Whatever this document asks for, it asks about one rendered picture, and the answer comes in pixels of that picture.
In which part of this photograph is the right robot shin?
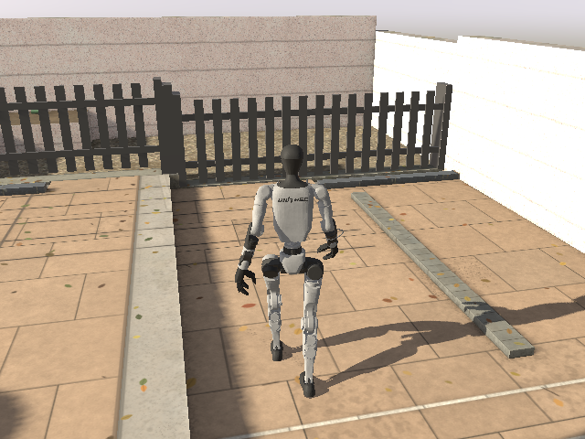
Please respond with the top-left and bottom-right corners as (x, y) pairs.
(303, 316), (318, 384)

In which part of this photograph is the right robot hand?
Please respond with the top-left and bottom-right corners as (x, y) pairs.
(317, 243), (338, 260)

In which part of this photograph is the robot right forearm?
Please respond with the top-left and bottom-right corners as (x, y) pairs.
(324, 219), (338, 248)

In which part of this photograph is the left robot hand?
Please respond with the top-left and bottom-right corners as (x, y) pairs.
(235, 267), (256, 295)

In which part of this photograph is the robot right thigh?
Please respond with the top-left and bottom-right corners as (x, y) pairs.
(301, 257), (324, 333)

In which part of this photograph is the robot left upper arm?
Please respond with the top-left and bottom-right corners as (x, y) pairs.
(250, 184), (273, 237)

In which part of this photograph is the robot right upper arm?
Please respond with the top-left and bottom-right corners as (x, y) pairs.
(311, 184), (335, 232)

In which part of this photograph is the robot left forearm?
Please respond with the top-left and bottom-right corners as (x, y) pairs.
(238, 222), (259, 270)

